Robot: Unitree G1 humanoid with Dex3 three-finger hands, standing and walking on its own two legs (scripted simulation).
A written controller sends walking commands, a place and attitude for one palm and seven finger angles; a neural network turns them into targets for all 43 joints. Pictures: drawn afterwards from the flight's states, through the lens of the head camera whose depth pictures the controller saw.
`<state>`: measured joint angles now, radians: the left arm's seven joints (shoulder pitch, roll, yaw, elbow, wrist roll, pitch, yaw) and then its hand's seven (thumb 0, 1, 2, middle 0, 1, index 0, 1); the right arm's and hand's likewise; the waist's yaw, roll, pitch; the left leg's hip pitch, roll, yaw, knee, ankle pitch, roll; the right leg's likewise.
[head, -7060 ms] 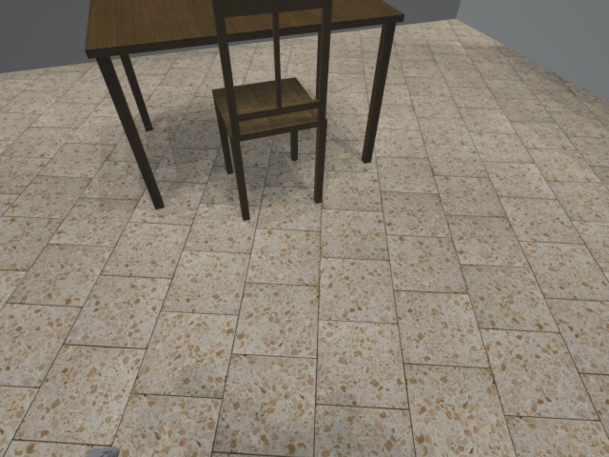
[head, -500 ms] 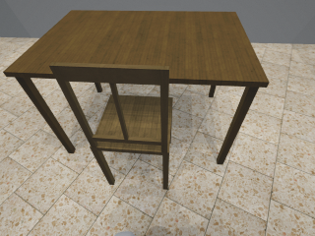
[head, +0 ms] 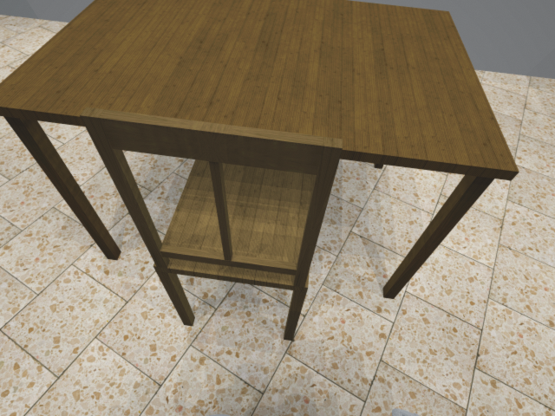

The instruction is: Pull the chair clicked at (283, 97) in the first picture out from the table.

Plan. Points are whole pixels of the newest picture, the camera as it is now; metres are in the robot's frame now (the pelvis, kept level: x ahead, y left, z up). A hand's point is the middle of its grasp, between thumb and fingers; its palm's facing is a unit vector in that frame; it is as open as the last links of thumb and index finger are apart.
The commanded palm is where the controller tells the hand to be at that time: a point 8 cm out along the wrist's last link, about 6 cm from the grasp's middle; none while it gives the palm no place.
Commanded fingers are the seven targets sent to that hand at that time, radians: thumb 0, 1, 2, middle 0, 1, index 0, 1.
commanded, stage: come to a stop and stand still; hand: left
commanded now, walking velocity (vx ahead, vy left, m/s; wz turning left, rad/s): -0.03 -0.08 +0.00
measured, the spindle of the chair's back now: (223, 217) +0.46 +0.15 -0.07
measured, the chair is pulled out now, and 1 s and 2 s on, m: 0.00 0.00 0.00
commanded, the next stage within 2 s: look again from close up in 0.68 s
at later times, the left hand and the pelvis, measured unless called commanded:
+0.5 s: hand out of the picture +0.02 +0.10 -0.17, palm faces +0.03 -0.97 -0.23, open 7.3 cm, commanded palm none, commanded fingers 0.00 0.90 0.90 -0.20 -0.30 -0.20 -0.30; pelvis -0.02 -0.08 +0.00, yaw +0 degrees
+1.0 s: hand out of the picture -0.02 +0.11 -0.18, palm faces +0.06 -0.98 -0.17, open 7.4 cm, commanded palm none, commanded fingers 0.00 0.90 0.90 -0.20 -0.30 -0.20 -0.30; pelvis -0.01 -0.05 -0.01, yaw +1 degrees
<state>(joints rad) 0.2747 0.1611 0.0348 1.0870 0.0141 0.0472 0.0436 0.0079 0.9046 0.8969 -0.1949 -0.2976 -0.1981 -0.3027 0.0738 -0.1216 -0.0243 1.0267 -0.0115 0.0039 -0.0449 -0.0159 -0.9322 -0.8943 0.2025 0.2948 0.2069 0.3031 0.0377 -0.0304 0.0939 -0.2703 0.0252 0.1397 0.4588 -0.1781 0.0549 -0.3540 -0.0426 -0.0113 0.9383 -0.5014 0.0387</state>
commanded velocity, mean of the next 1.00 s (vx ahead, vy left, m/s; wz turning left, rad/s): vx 0.00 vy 0.00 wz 0.00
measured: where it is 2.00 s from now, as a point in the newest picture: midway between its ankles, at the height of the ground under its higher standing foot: outside the picture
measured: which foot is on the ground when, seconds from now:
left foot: down 0.00-1.00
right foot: up 0.00-0.20, down 0.22-1.00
